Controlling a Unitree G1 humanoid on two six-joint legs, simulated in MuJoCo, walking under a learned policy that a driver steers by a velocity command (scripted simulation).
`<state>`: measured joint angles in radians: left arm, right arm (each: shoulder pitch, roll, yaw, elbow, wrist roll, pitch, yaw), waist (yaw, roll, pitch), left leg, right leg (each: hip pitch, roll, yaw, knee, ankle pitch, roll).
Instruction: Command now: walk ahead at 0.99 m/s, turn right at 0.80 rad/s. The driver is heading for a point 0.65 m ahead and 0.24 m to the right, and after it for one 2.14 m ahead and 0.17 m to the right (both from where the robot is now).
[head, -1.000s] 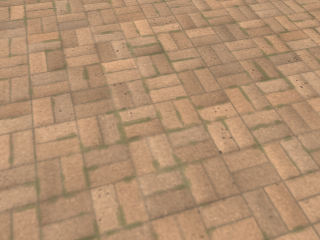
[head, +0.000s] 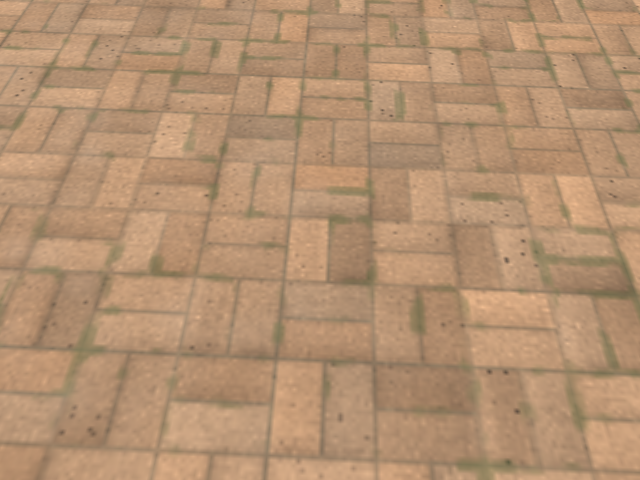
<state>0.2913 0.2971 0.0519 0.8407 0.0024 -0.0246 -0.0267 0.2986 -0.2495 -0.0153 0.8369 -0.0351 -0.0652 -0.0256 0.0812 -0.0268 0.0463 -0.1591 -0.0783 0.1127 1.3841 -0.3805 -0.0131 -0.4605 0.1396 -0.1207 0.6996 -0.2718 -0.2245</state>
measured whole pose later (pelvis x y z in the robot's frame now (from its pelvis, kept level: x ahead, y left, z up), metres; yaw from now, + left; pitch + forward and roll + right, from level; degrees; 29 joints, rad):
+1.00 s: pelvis +0.84 -0.19 +0.03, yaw -37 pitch -1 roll -2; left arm 0.39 0.28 0.05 0.88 0.02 -0.10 -0.01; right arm 0.27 -0.25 -0.02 0.80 -0.01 -0.02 0.03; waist 0.00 0.03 0.03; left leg -0.69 0.13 -0.05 1.20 -0.17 0.06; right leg -0.04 0.11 -0.16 0.35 -0.31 -0.12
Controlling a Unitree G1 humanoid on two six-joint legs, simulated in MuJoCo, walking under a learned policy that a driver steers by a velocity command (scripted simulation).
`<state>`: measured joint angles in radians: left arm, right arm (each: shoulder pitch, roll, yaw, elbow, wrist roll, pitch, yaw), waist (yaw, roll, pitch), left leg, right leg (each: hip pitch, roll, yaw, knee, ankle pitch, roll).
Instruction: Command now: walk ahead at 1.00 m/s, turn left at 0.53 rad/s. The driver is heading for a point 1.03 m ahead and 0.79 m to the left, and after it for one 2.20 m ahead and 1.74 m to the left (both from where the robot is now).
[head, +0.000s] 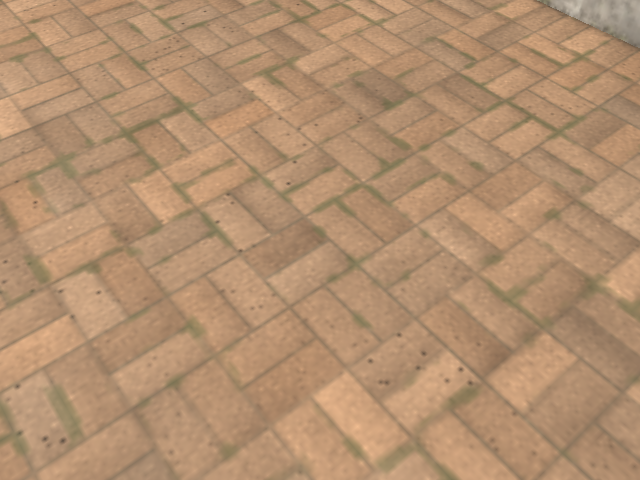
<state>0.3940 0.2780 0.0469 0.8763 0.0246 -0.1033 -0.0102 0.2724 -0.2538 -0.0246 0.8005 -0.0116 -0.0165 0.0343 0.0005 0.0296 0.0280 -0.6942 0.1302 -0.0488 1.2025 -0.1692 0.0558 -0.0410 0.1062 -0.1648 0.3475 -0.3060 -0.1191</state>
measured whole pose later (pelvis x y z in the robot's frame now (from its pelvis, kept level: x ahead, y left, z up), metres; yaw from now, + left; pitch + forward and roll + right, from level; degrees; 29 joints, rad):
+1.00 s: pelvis +0.52 +0.06 +0.00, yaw +56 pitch +0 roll +0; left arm 0.20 0.29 0.02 0.65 0.04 0.01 0.03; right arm 0.15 -0.34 -0.07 0.61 -0.01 0.10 0.06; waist 0.01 0.02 0.08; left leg -0.46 0.01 0.01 0.98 -0.42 -0.03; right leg -0.31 -0.07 -0.18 0.46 -0.13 -0.03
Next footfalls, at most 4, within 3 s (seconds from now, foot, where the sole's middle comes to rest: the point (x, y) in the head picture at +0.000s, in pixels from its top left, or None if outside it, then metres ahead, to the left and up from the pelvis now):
0.22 left None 0.41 0.10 -0.77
0.68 right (298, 398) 0.69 0.08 -0.77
1.12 left None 0.44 0.14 -0.77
1.62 right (233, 381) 0.73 0.23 -0.77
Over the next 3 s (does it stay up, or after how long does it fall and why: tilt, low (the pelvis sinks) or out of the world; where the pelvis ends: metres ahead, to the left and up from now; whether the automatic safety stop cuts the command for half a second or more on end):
stays up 1.16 0.81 0.01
